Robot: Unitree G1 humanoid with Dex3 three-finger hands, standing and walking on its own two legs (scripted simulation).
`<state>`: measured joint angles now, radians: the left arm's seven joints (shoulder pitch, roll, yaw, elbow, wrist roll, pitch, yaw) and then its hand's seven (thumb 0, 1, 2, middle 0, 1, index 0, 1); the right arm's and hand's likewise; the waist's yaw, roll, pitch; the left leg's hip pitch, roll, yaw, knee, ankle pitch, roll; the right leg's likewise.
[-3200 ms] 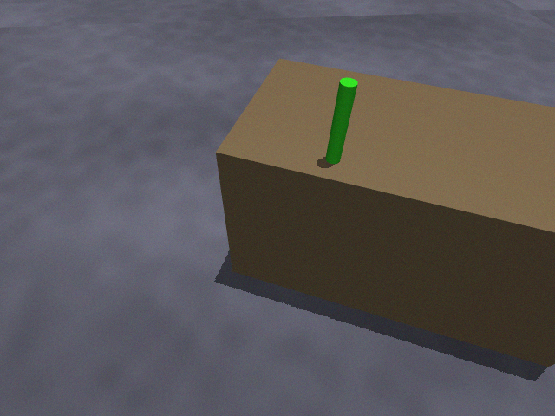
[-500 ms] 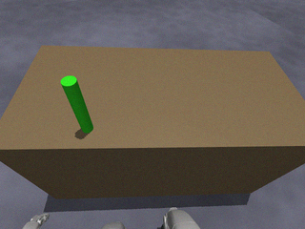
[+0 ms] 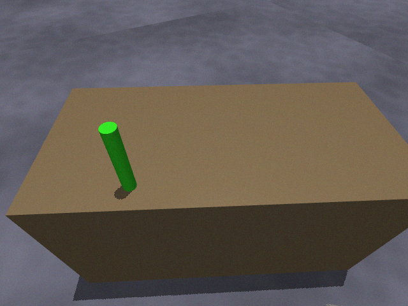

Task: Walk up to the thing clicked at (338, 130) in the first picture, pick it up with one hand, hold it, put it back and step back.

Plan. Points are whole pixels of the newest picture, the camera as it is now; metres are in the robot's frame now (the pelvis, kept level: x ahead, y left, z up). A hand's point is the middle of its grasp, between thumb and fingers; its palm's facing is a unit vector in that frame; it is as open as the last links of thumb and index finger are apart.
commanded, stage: walk up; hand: left
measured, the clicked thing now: (120, 160) +0.45 +0.22 +0.00
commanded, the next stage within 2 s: stand in 1.28 s
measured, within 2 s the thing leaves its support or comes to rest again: neither
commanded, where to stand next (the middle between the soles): +0.07 +0.00 m, yaw +2 degrees
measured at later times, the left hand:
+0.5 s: hand out of the picture +0.11 +0.25 -0.14, palm faces -0.04 -0.93 -0.36, open 7.4 cm
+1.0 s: hand out of the picture +0.12 +0.25 -0.14, palm faces -0.04 -0.93 -0.36, open 7.4 cm
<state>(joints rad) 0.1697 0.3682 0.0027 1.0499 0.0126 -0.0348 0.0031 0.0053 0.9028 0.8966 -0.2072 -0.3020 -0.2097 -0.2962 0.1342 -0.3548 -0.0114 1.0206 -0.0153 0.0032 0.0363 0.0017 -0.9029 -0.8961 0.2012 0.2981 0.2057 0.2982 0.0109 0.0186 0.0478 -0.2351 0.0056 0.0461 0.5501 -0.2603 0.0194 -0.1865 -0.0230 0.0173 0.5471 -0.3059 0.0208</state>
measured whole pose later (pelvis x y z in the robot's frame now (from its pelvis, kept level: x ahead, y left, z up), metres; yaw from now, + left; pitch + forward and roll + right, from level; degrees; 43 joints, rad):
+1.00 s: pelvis +0.03 +0.00 +0.01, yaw -1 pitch -2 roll +0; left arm 0.08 0.35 0.00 1.14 0.02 -0.02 0.01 0.00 0.90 0.90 -0.21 -0.30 -0.21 -0.30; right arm 0.09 -0.35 -0.03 1.13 -0.02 0.01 0.02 0.00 -0.90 -0.90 0.20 0.30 0.20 0.30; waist -0.01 0.00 0.05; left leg -0.11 0.01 0.06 0.35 -0.20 0.01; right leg -0.06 -0.02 0.02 0.33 -0.23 0.02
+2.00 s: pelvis +0.01 -0.01 +0.02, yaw +0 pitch -3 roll +0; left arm 0.13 0.35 -0.01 1.13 0.01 0.00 0.00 0.00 0.90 0.90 -0.21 -0.30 -0.21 -0.30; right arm 0.11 -0.35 -0.01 1.15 -0.02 -0.01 0.01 0.00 -0.90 -0.90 0.20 0.30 0.20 0.30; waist -0.01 -0.01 0.06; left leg -0.11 0.01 0.05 0.31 -0.14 0.01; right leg -0.07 -0.02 0.02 0.30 -0.19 0.02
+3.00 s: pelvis +0.02 -0.01 +0.02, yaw +0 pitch -2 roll +0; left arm 0.12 0.36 -0.01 1.11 0.01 -0.01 0.00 0.00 0.90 0.90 -0.21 -0.30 -0.21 -0.30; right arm 0.10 -0.35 0.00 1.13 -0.01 -0.01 0.01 0.00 -0.90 -0.90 0.20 0.30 0.21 0.30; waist 0.00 -0.01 0.06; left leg -0.10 0.01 0.04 0.31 -0.17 0.00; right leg -0.05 -0.02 0.01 0.30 -0.21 0.02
